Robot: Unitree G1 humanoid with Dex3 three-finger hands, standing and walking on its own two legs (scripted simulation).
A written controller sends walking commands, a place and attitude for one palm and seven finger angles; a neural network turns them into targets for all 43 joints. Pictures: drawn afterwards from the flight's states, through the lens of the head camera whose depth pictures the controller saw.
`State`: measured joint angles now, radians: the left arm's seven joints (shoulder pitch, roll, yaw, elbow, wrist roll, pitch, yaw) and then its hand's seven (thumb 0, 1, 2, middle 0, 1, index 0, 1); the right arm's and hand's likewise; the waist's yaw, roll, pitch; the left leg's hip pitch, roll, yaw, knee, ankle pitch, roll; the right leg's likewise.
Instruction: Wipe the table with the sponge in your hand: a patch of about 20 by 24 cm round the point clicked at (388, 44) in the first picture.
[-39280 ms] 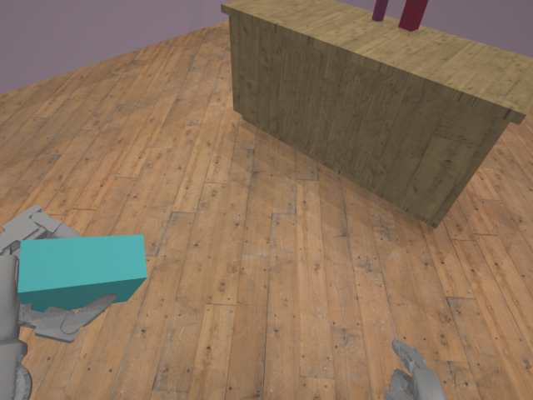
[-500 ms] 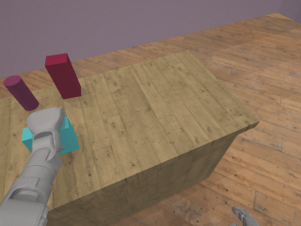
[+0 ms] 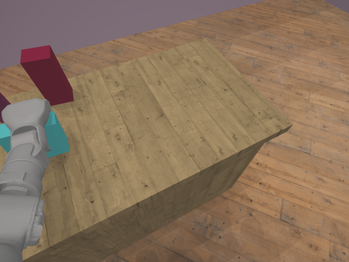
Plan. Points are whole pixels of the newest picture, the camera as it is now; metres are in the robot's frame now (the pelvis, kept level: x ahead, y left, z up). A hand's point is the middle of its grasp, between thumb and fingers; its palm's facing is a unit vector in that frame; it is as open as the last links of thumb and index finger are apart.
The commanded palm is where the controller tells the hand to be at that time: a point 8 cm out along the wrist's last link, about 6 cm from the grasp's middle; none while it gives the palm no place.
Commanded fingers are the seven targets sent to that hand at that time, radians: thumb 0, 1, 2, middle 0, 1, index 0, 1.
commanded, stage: slide across to the middle lane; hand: left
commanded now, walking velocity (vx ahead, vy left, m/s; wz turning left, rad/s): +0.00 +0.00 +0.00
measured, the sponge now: (39, 143) +0.40 +0.36 -0.01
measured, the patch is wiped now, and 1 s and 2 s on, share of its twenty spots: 0.35 0.45 0.65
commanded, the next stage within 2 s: wipe back along the middle lane in 0.64 s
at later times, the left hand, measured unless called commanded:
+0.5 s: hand (59, 121) +0.44 +0.30 +0.03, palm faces -0.09 -0.03 -0.99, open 9.4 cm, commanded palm +0.42 +0.28 +0.09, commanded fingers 0.00 0.10 1.30 -1.20 -1.60 -1.20 -1.60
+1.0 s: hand (73, 124) +0.43 +0.27 +0.03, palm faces -0.08 -0.03 -1.00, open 9.4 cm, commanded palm +0.40 +0.25 +0.07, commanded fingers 0.00 0.10 1.30 -1.20 -1.60 -1.20 -1.60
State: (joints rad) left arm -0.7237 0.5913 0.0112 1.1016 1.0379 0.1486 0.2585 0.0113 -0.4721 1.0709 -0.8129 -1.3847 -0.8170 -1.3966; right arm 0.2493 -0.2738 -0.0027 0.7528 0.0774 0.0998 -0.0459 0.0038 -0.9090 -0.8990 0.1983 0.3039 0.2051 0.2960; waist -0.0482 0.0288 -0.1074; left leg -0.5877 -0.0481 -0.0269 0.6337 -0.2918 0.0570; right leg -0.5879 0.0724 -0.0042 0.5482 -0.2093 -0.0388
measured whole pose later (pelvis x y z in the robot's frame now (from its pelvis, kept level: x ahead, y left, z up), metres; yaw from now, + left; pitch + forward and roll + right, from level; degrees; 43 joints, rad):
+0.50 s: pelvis +0.03 +0.01 +0.01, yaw +0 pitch +13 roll -2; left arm -0.71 0.43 -0.07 1.04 1.00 0.26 0.29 0.00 -0.46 1.07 -0.80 -1.41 -0.80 -1.42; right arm 0.18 -0.24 -0.01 0.76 0.07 0.11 -0.01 0.00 -0.91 -0.90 0.20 0.30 0.20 0.30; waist -0.02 0.04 -0.12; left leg -0.48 -0.06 -0.02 0.57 -0.31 0.07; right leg -0.48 0.06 0.01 0.50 -0.23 -0.02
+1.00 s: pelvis +0.03 +0.01 +0.01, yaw +0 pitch +11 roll -2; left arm -0.67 0.33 -0.14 0.98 0.98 0.34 0.33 -0.01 -0.45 1.07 -0.78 -1.42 -0.78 -1.44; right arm 0.18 -0.24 -0.01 0.77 0.07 0.15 -0.01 0.00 -0.91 -0.90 0.20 0.30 0.20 0.30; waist -0.01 0.04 -0.12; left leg -0.44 -0.06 -0.02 0.55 -0.30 0.07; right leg -0.45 0.06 0.01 0.48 -0.22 -0.03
